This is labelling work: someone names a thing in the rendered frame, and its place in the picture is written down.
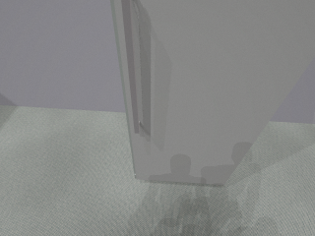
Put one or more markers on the handle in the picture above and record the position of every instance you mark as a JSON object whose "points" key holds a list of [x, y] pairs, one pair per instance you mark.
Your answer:
{"points": [[130, 52]]}

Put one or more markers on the fridge door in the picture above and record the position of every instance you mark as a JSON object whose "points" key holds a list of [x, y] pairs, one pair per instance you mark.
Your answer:
{"points": [[210, 76]]}

